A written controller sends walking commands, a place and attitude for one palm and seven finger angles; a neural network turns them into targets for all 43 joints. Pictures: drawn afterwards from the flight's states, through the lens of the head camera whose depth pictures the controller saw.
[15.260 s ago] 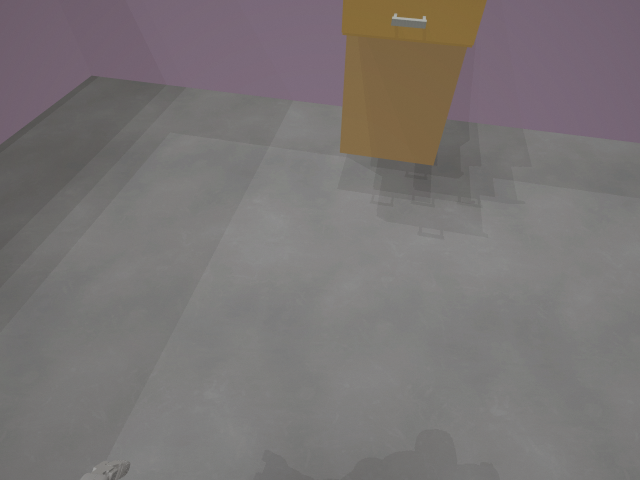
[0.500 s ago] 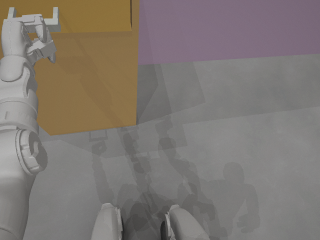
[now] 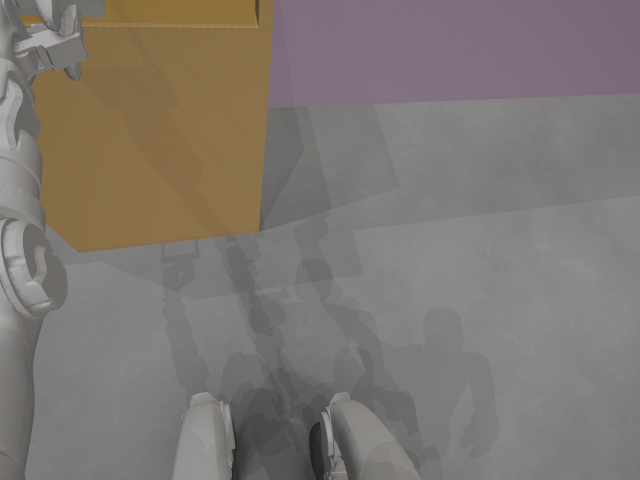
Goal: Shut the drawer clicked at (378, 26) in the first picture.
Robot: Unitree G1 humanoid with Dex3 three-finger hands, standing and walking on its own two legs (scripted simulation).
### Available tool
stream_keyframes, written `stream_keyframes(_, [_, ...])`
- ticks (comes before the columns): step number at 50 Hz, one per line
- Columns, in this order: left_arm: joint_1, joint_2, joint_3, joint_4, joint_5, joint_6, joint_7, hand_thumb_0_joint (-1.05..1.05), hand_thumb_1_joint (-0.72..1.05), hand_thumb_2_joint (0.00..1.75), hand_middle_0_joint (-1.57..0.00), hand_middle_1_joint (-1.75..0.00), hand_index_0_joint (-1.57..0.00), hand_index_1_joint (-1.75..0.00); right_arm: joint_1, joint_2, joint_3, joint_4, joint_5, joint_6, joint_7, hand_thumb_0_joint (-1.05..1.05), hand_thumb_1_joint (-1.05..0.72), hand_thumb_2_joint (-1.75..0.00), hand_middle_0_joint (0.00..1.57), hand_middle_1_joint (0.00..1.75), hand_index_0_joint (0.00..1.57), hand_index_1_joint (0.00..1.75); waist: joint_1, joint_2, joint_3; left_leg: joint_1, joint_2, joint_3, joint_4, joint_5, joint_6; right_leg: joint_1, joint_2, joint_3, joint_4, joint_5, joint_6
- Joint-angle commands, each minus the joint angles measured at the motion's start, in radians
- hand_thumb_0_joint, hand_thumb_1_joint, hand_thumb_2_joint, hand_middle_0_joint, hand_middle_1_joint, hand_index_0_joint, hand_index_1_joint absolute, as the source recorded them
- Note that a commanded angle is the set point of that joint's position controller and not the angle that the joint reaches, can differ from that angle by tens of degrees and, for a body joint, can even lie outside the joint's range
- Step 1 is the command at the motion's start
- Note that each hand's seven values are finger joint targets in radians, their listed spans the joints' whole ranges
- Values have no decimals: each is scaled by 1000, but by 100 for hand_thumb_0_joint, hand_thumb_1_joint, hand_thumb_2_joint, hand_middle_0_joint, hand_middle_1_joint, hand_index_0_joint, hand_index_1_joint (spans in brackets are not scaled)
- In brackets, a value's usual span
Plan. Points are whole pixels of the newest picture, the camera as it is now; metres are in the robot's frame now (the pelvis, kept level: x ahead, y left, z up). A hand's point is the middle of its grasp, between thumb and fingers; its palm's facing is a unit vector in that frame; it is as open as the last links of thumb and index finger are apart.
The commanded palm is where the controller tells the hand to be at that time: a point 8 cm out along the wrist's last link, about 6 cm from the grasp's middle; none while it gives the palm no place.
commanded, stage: pull the fist back off the drawer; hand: left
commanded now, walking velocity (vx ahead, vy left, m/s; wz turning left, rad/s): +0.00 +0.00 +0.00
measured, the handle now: out of the picture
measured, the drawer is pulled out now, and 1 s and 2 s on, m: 0.00 0.00 0.00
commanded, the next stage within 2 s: draw the hand back to the body in 0.66 s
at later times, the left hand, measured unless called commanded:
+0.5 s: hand (77, 39) +0.58 +0.19 +0.11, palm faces +0.07 -1.00 -0.02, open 3.2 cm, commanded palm +0.54 +0.21 +0.11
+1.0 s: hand (48, 80) +0.50 +0.20 +0.13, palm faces +0.07 -1.00 -0.03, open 3.3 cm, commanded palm +0.46 +0.24 +0.15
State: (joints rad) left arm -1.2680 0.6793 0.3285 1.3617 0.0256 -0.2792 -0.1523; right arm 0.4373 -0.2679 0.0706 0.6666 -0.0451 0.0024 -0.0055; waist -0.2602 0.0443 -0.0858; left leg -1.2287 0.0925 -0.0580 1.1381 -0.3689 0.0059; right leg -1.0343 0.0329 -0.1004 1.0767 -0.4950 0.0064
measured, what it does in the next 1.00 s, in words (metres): shifts its weight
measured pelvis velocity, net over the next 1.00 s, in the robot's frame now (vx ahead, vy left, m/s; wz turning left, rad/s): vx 0.05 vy -0.01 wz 0.00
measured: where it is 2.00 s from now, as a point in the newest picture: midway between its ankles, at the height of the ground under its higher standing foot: (277, 477)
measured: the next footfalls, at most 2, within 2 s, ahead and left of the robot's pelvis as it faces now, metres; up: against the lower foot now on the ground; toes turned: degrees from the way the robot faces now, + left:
none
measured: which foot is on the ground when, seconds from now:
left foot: down 0.00-1.00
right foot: down 0.00-1.00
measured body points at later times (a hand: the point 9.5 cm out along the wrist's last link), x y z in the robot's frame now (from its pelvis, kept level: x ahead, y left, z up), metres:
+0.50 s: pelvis +0.00 +0.01 +0.01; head +0.16 +0.04 +0.43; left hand +0.57 +0.24 +0.12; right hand -0.04 -0.24 -0.09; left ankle +0.08 +0.12 -0.64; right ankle +0.00 -0.13 -0.64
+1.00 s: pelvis +0.05 -0.01 +0.05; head +0.14 +0.01 +0.49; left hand +0.49 +0.25 +0.14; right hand +0.09 -0.27 -0.07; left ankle +0.08 +0.12 -0.64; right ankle +0.00 -0.13 -0.64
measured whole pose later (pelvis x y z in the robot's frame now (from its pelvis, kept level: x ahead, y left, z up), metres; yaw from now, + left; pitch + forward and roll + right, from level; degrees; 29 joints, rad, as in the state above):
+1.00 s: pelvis +0.05 -0.01 +0.05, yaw +0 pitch +17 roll -3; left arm -0.59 0.39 0.35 0.78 -0.15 -0.27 -0.19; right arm 0.39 -0.26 0.00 0.58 0.03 0.11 0.02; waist -0.12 0.04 -0.12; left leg -0.83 0.09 0.02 0.93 -0.40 0.00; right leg -0.66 0.03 -0.03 0.86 -0.49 0.01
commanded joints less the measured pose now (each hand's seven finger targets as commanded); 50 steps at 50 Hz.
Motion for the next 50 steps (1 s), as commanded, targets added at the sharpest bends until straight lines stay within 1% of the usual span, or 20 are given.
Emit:
stream_keyframes(1, [-638,165,10,-269,-17,-57,43,0,90,90,-140,-160,-140,-160,222,-215,-68,-9,-3,-21,-18,0,-90,-90,20,30,20,30,-92,257,-485,651,-22,-61,-118,12,35,-103,39,37,-180,62,-24])
stream_keyframes(3, [-640,161,7,-267,-15,-50,43,0,90,90,-140,-160,-140,-160,224,-216,-66,-13,-3,-22,-18,0,-90,-90,20,30,20,30,-97,249,-490,650,-22,-64,-117,14,36,-107,38,34,-175,65,-22])
stream_keyframes(12, [-609,191,58,-302,-12,-48,44,0,90,90,-140,-160,-140,-160,225,-214,-73,-30,-10,-16,-2,0,-90,-90,20,30,20,30,-56,273,-519,683,-28,-77,-127,35,27,-93,39,21,-159,75,-32])
stream_keyframes(15, [-557,188,67,-287,-20,-37,40,0,90,90,-140,-160,-140,-160,218,-213,-76,-35,-4,-10,2,0,-90,-90,20,30,20,30,-49,219,-503,651,-30,-60,-126,25,31,-63,41,26,-176,69,-26])
stream_keyframes(19, [-478,172,76,-324,-27,-44,33,0,90,90,-140,-160,-140,-160,214,-208,-83,-48,-2,2,8,0,-90,-90,20,30,20,30,-22,219,-519,693,-28,-57,-140,77,27,-40,42,24,-180,96,-28])
stream_keyframes(22, [-386,158,99,-388,-39,-65,31,0,90,90,-140,-160,-140,-160,211,-200,-92,-63,-2,10,16,0,-90,-90,20,30,20,30,19,238,-571,753,-31,-49,-149,157,23,12,46,23,-183,140,-32])
stream_keyframes(26, [-213,125,107,-423,-58,-72,23,0,90,90,-140,-160,-140,-160,197,-192,-101,-80,11,33,24,0,-90,-90,20,30,20,30,58,169,-552,758,-34,-21,-173,221,22,106,52,24,-214,194,-28])
stream_keyframes(28, [-160,68,84,-451,-73,-78,17,0,90,90,-140,-160,-140,-160,185,-185,-108,-83,17,41,27,0,-90,-90,20,30,20,30,65,167,-539,786,-35,-13,-180,253,21,115,55,23,-224,224,-28])
stream_keyframes(30, [-179,103,111,-443,-85,-84,19,0,90,90,-140,-160,-140,-160,183,-188,-110,-71,21,49,20,0,-90,-90,20,30,20,30,52,106,-493,734,-38,-3,-182,239,29,156,54,34,-238,242,-20])
stream_keyframes(31, [-182,79,93,-441,-85,-91,18,0,90,90,-140,-160,-140,-160,179,-184,-112,-71,25,50,20,0,-90,-90,20,30,20,30,48,98,-472,728,-40,-1,-186,231,29,155,55,36,-242,240,-20])
stream_keyframes(34, [-180,78,105,-464,-89,-130,21,0,90,90,-140,-160,-140,-160,175,-179,-117,-57,22,49,18,0,-90,-90,20,30,20,30,55,123,-492,766,-45,4,-174,292,28,169,52,44,-236,300,-23])
stream_keyframes(37, [-150,25,60,-457,-90,-149,3,0,90,90,-140,-160,-140,-160,167,-172,-118,-53,24,56,21,0,-90,-90,20,30,20,30,54,151,-474,796,-48,6,-168,352,26,165,50,45,-227,353,-26])
stream_keyframes(38, [-121,3,51,-442,-94,-146,-5,0,90,90,-140,-160,-140,-160,160,-169,-121,-53,27,59,24,0,-90,-90,20,30,20,30,58,146,-477,799,-50,12,-164,358,26,166,50,46,-229,365,-24])
stream_keyframes(39, [-48,50,102,-471,-103,-143,-12,0,90,90,-140,-160,-140,-160,159,-176,-125,-70,27,65,24,0,-90,-90,20,30,20,30,95,132,-520,810,-51,14,-175,387,24,223,50,44,-226,396,-27])
stream_keyframes(40, [25,43,97,-508,-113,-136,-24,0,90,90,-140,-160,-140,-160,143,-174,-127,-91,36,73,24,0,-90,-90,20,30,20,30,116,149,-555,841,-54,21,-187,431,22,265,50,45,-228,439,-30])
stream_keyframes(42, [121,-10,66,-605,-143,-117,-43,0,90,90,-140,-160,-140,-160,115,-165,-128,-122,48,80,29,0,-90,-90,20,30,20,30,134,154,-582,884,-60,28,-199,487,25,323,52,43,-237,502,-30])
stream_keyframes(43, [180,10,93,-641,-157,-101,-44,0,90,90,-140,-160,-140,-160,104,-166,-132,-133,55,85,27,0,-90,-90,20,30,20,30,148,115,-586,879,-59,35,-209,497,28,363,51,44,-247,537,-25])
stream_keyframes(46, [257,-28,68,-813,-200,-68,-41,0,90,90,-140,-160,-140,-160,52,-156,-132,-167,74,85,22,0,-90,-90,20,30,20,30,159,83,-553,876,-69,53,-247,471,34,464,49,50,-283,590,-18])
stream_keyframes(47, [312,-27,74,-866,-209,-62,-36,0,90,90,-140,-160,-140,-160,39,-155,-130,-180,78,81,18,0,-90,-90,20,30,20,30,172,106,-543,888,-73,58,-253,489,35,487,47,54,-290,615,-22])
stream_keyframes(50, [412,-52,64,-938,-232,-42,-29,0,90,90,-140,-160,-140,-160,1,-149,-128,-184,87,68,9,0,-90,-90,20,30,20,30,173,53,-454,886,-75,64,-290,464,37,523,42,54,-321,636,-14])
